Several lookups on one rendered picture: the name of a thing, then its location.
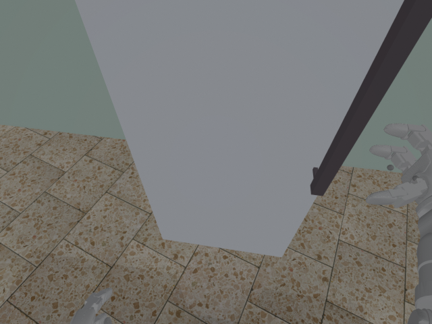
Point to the handle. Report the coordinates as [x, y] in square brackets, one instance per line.
[410, 22]

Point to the right robot upper arm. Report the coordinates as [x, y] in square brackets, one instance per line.
[419, 316]

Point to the fridge door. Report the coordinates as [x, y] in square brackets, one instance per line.
[228, 105]

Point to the robot right forearm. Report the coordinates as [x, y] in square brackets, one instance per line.
[423, 291]

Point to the right robot hand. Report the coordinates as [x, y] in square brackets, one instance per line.
[420, 138]

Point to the left robot hand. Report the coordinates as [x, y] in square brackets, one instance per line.
[92, 305]

